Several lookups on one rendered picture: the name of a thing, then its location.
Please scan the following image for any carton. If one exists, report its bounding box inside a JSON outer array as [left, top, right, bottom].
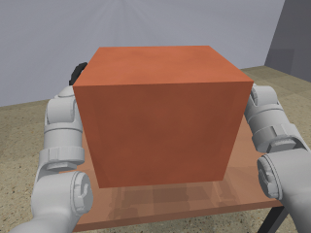
[[72, 46, 254, 188]]

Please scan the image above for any robot right forearm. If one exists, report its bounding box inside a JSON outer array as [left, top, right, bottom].
[[244, 83, 311, 153]]

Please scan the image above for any table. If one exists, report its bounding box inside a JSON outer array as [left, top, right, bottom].
[[59, 115, 289, 233]]

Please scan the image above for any robot left hand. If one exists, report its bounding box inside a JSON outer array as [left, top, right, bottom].
[[69, 62, 87, 86]]

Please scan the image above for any robot left forearm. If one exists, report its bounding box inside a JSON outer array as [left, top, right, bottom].
[[30, 85, 85, 215]]

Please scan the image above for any robot right upper arm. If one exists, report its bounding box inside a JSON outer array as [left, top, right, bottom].
[[257, 148, 311, 233]]

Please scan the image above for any robot left upper arm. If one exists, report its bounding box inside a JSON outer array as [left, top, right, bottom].
[[8, 171, 93, 233]]

